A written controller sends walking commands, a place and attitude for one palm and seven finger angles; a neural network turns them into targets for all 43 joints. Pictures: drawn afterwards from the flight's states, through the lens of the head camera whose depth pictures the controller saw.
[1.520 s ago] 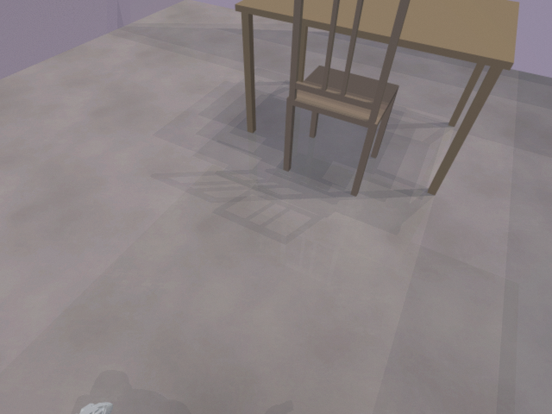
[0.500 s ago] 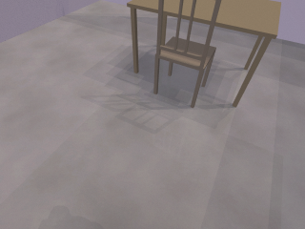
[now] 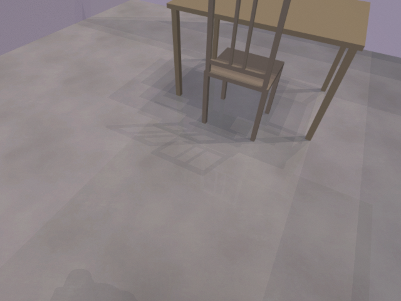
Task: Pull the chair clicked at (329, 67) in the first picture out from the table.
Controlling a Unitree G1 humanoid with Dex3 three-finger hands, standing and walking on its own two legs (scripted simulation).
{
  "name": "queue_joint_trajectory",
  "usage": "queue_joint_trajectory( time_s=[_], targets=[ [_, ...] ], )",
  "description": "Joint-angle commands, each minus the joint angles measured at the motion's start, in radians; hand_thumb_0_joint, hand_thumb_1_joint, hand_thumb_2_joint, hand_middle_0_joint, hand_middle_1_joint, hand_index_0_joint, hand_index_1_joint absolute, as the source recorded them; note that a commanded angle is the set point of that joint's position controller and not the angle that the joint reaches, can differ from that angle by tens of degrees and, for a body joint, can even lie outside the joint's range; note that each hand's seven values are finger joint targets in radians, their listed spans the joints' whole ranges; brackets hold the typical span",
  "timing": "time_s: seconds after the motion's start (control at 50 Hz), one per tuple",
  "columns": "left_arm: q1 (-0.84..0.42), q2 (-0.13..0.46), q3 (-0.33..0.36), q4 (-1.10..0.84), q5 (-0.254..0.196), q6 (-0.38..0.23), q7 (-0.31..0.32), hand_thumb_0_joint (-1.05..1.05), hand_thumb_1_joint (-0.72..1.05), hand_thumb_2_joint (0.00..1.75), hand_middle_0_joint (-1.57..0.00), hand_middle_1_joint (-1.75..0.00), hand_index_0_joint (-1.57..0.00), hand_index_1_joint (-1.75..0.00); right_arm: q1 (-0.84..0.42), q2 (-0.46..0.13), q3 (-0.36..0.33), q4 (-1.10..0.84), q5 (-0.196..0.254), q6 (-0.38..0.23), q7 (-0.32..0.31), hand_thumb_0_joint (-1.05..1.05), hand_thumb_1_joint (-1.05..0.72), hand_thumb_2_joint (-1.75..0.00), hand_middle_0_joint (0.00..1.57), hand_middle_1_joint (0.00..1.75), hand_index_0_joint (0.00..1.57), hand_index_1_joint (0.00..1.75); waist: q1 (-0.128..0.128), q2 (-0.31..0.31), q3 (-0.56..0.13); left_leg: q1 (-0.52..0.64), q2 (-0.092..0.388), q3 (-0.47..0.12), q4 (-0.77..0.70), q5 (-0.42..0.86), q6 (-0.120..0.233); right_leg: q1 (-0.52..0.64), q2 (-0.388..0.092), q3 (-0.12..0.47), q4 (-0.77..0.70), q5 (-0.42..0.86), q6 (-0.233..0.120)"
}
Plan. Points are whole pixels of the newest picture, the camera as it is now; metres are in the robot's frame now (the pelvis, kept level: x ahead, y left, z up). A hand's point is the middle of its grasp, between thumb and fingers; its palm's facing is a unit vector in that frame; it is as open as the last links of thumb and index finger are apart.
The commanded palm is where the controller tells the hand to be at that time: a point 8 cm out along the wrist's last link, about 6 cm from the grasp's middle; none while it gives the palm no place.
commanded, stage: walk to a spot facing it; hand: left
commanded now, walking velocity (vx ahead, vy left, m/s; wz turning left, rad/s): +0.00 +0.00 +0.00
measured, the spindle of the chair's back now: (234, 31) +1.41 -0.10 -0.06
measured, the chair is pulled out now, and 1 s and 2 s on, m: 0.00 0.00 0.00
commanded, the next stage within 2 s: turn to face it in 1.48 s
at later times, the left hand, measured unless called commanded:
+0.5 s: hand out of the picture +0.08 +0.22 -0.19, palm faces +0.02 -0.99 -0.12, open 7.4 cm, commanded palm none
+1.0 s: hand (138, 208) +0.39 +0.21 -0.18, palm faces +0.05 -0.98 -0.20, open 7.2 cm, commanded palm none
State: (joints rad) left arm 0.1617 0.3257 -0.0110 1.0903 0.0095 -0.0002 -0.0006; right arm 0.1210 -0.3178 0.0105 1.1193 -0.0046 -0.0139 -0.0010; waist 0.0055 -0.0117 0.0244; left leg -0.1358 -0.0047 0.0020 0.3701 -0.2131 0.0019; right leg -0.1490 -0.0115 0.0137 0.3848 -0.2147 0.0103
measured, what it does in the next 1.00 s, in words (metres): walks ahead: right foot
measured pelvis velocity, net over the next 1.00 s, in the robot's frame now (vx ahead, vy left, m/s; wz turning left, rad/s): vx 0.34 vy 0.02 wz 0.02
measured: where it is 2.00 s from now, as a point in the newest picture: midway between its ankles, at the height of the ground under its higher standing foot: (192, 213)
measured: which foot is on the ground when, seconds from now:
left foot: down 0.00-0.78, up 0.80-1.00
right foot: down 0.00-0.34, up 0.36-0.76, down 0.78-1.00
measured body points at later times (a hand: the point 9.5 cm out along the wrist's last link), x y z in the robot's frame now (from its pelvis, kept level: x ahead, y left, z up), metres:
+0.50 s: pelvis +0.11 +0.05 +0.00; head +0.12 +0.08 +0.44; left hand +0.08 +0.27 -0.18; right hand +0.04 -0.17 -0.14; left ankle +0.02 +0.11 -0.75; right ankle +0.07 -0.10 -0.66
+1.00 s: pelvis +0.34 +0.02 -0.01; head +0.35 +0.03 +0.44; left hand +0.39 +0.26 -0.16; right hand +0.35 -0.20 -0.17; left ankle +0.34 +0.16 -0.66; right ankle +0.36 -0.05 -0.75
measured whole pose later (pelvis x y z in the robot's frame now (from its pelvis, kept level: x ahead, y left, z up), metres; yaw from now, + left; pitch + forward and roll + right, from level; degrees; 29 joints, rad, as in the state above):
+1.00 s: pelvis +0.34 +0.02 -0.01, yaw +1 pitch -1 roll -2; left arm 0.23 0.18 0.05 1.05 0.02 -0.07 0.02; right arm 0.29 -0.15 -0.05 1.08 -0.02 -0.04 -0.01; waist -0.03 0.01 0.03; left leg -0.54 0.13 0.03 1.18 -0.29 0.01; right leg -0.22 0.03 -0.18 0.47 -0.24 -0.08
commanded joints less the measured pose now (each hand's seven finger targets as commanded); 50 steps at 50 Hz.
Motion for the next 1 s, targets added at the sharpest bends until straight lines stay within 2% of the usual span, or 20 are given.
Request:
queue_joint_trajectory(
  time_s=[0.0, 0.04, 0.1, 0.16, 0.2, 0.28, 0.3, 0.32, 0.34, 0.4, 0.48, 0.64, 0.72, 0.74, 0.76, 0.78, 0.82, 0.86, 0.92, 0.98],
  targets=[
    [-0.028, 0.190, 0.038, -0.064, 0.002, -0.021, 0.014, 0.00, 0.90, 0.90, -0.20, -0.30, -0.20, -0.30, -0.041, -0.197, -0.042, -0.064, -0.002, -0.019, -0.012, 0.00, -0.90, -0.90, 0.20, 0.30, 0.20, 0.30, 0.001, 0.011, -0.037, 0.008, 0.122, -0.097, -0.058, 0.143, 0.024, 0.001, -0.107, 0.092, -0.061, 0.127, -0.035],
    [0.048, 0.078, 0.015, -0.034, 0.005, -0.002, 0.017, 0.00, 0.90, 0.90, -0.20, -0.30, -0.20, -0.30, 0.031, -0.081, -0.014, -0.035, -0.010, -0.001, -0.005, 0.00, -0.90, -0.90, 0.20, 0.30, 0.20, 0.30, 0.001, 0.001, -0.052, -0.005, 0.105, -0.074, -0.034, -0.035, 0.013, -0.001, -0.096, 0.089, -0.055, -0.090, -0.024],
    [0.094, 0.099, 0.030, -0.037, 0.015, 0.010, 0.001, 0.00, 0.90, 0.90, -0.20, -0.30, -0.20, -0.30, 0.058, -0.078, -0.024, -0.044, -0.021, 0.011, 0.001, 0.00, -0.90, -0.90, 0.20, 0.30, 0.20, 0.30, 0.014, -0.045, 0.064, -0.160, 0.065, -0.069, 0.005, -0.349, 0.023, -0.060, -0.100, 0.150, -0.098, -0.417, -0.053],
    [0.178, 0.130, 0.054, -0.039, 0.013, 0.004, 0.001, 0.00, 0.90, 0.90, -0.20, -0.30, -0.20, -0.30, 0.064, -0.048, -0.028, -0.075, -0.020, 0.006, 0.002, 0.00, -0.90, -0.90, 0.20, 0.30, 0.20, 0.30, 0.037, -0.172, 0.101, -0.297, 0.013, 0.025, 0.233, -0.280, 0.014, -0.006, -0.207, 0.302, -0.194, -0.533, -0.130],
    [0.205, 0.127, 0.067, -0.043, 0.011, -0.015, 0.004, 0.00, 0.90, 0.90, -0.20, -0.30, -0.20, -0.30, 0.056, -0.034, -0.033, -0.100, -0.018, -0.010, 0.004, 0.00, -0.90, -0.90, 0.20, 0.30, 0.20, 0.30, 0.036, -0.164, 0.103, -0.346, 0.041, 0.032, 0.316, -0.240, 0.014, 0.033, -0.271, 0.355, -0.208, -0.418, -0.188],
    [0.136, 0.073, 0.068, -0.067, 0.010, -0.024, 0.003, 0.00, 0.90, 0.90, -0.20, -0.30, -0.20, -0.30, 0.220, 0.012, -0.039, -0.061, -0.009, -0.036, 0.007, 0.00, -0.90, -0.90, 0.20, 0.30, 0.20, 0.30, -0.053, -0.049, 0.076, -0.038, 0.049, 0.054, 0.085, -0.152, 0.025, -0.159, -0.181, 0.131, -0.026, -0.253, -0.140],
    [0.130, 0.019, 0.062, -0.080, 0.005, -0.022, -0.002, 0.00, 0.90, 0.90, -0.20, -0.30, -0.20, -0.30, 0.325, -0.028, -0.051, -0.025, -0.013, -0.042, -0.002, 0.00, -0.90, -0.90, 0.20, 0.30, 0.20, 0.30, -0.084, 0.107, 0.065, 0.101, 0.128, -0.107, -0.025, -0.204, 0.062, -0.287, -0.082, 0.031, 0.169, -0.221, -0.090],
    [0.102, -0.043, 0.048, -0.107, 0.002, -0.024, -0.008, 0.00, 0.90, 0.90, -0.20, -0.30, -0.20, -0.30, 0.455, -0.118, -0.081, 0.009, -0.025, -0.047, -0.014, 0.00, -0.90, -0.90, 0.20, 0.30, 0.20, 0.30, -0.125, 0.331, 0.056, 0.201, 0.345, -0.414, -0.174, -0.284, 0.144, -0.475, 0.028, -0.120, 0.475, -0.285, -0.034],
    [0.024, -0.024, 0.051, -0.140, 0.018, -0.034, 0.000, 0.00, 0.90, 0.90, -0.20, -0.30, -0.20, -0.30, 0.495, -0.101, -0.076, 0.019, -0.022, -0.043, -0.018, 0.00, -0.90, -0.90, 0.20, 0.30, 0.20, 0.30, -0.129, 0.265, 0.123, 0.181, 0.401, -0.501, -0.215, -0.209, 0.188, -0.573, 0.006, -0.042, 0.628, -0.343, -0.042],
    [0.046, -0.050, 0.058, -0.102, 0.020, -0.048, -0.013, 0.00, 0.90, 0.90, -0.20, -0.30, -0.20, -0.30, 0.438, 0.008, -0.048, 0.004, -0.013, -0.065, -0.029, 0.00, -0.90, -0.90, 0.20, 0.30, 0.20, 0.30, -0.075, 0.076, 0.137, 0.187, 0.354, -0.313, -0.156, 0.198, 0.196, -0.611, -0.083, -0.006, 0.763, -0.171, -0.036],
    [0.062, -0.103, 0.056, -0.092, 0.019, -0.033, -0.024, 0.00, 0.90, 0.90, -0.20, -0.30, -0.20, -0.30, 0.462, 0.054, -0.040, 0.027, -0.007, -0.088, -0.042, 0.00, -0.90, -0.90, 0.20, 0.30, 0.20, 0.30, -0.038, 0.111, 0.103, 0.198, 0.259, -0.106, -0.151, 0.465, 0.138, -0.583, -0.080, -0.064, 0.751, -0.057, -0.014],
    [-0.110, -0.136, 0.048, -0.162, 0.005, -0.037, -0.028, 0.00, 0.90, 0.90, -0.20, -0.30, -0.20, -0.30, 0.505, 0.072, -0.039, 0.073, -0.010, -0.084, -0.048, 0.00, -0.90, -0.90, 0.20, 0.30, 0.20, 0.30, -0.048, 0.151, 0.131, 0.176, 0.209, 0.029, -0.151, 0.707, 0.119, -0.396, -0.005, -0.187, 0.311, 0.059, -0.049],
    [0.123, -0.079, 0.071, -0.098, 0.016, -0.049, -0.012, 0.00, 0.90, 0.90, -0.20, -0.30, -0.20, -0.30, 0.457, 0.026, -0.059, 0.071, -0.006, -0.078, -0.048, 0.00, -0.90, -0.90, 0.20, 0.30, 0.20, 0.30, 0.067, 0.134, -0.005, 0.191, 0.228, 0.058, 0.161, 0.956, 0.095, -0.092, 0.047, -0.187, 0.209, 0.054, -0.104],
    [0.258, -0.040, 0.087, -0.061, 0.023, -0.060, -0.007, 0.00, 0.90, 0.90, -0.20, -0.30, -0.20, -0.30, 0.439, 0.032, -0.059, 0.060, -0.003, -0.078, -0.043, 0.00, -0.90, -0.90, 0.20, 0.30, 0.20, 0.30, 0.129, 0.097, -0.069, 0.044, 0.205, 0.061, 0.371, 0.818, 0.070, 0.151, 0.018, -0.143, 0.158, 0.103, -0.127],
    [0.379, 0.050, 0.108, -0.032, 0.030, -0.071, 0.006, 0.00, 0.90, 0.90, -0.20, -0.30, -0.20, -0.30, 0.463, 0.076, -0.054, 0.040, 0.011, -0.080, -0.029, 0.00, -0.90, -0.90, 0.20, 0.30, 0.20, 0.30, 0.166, -0.077, -0.182, -0.207, 0.105, 0.090, 0.700, 0.373, 0.045, 0.391, -0.226, 0.147, 0.120, 0.109, -0.221],
    [0.406, 0.111, 0.123, -0.017, 0.013, -0.068, 0.011, 0.00, 0.90, 0.90, -0.20, -0.30, -0.20, -0.30, 0.498, 0.115, -0.051, 0.020, 0.015, -0.082, -0.032, 0.00, -0.90, -0.90, 0.20, 0.30, 0.20, 0.30, 0.117, -0.187, -0.259, -0.398, -0.015, 0.051, 1.070, -0.320, 0.020, 0.443, -0.477, 0.573, -0.017, 0.145, -0.337],
    [0.243, 0.047, 0.108, -0.054, -0.001, -0.057, 0.012, 0.00, 0.90, 0.90, -0.20, -0.30, -0.20, -0.30, 0.340, 0.116, -0.064, -0.013, 0.008, -0.072, -0.020, 0.00, -0.90, -0.90, 0.20, 0.30, 0.20, 0.30, 0.085, -0.059, -0.026, -0.464, 0.097, -0.025, 1.100, -0.194, 0.048, 0.141, -0.417, 0.452, -0.161, -0.181, -0.290],
    [0.130, -0.049, 0.079, -0.073, 0.004, -0.066, 0.017, 0.00, 0.90, 0.90, -0.20, -0.30, -0.20, -0.30, 0.304, 0.146, -0.062, -0.025, -0.013, -0.047, -0.013, 0.00, -0.90, -0.90, 0.20, 0.30, 0.20, 0.30, 0.008, 0.021, 0.094, -0.410, 0.157, -0.036, 0.997, -0.119, 0.037, -0.136, -0.345, 0.257, -0.188, -0.148, -0.225],
    [0.129, -0.083, 0.063, -0.067, 0.013, -0.081, 0.015, 0.00, 0.90, 0.90, -0.20, -0.30, -0.20, -0.30, 0.345, 0.171, -0.058, -0.026, -0.021, -0.015, -0.006, 0.00, -0.90, -0.90, 0.20, 0.30, 0.20, 0.30, -0.051, -0.030, 0.082, -0.362, 0.163, 0.005, 0.852, -0.074, 0.003, -0.225, -0.266, 0.065, -0.207, 0.012, -0.178],
    [0.146, -0.077, 0.067, -0.059, 0.014, -0.089, 0.012, 0.00, 0.90, 0.90, -0.20, -0.30, -0.20, -0.30, 0.274, 0.168, -0.062, -0.072, -0.020, -0.009, 0.008, 0.00, -0.90, -0.90, 0.20, 0.30, 0.20, 0.30, -0.053, -0.082, 0.073, -0.368, 0.176, 0.040, 0.671, 0.009, -0.023, -0.216, -0.228, -0.006, -0.220, 0.063, -0.174]
  ],
)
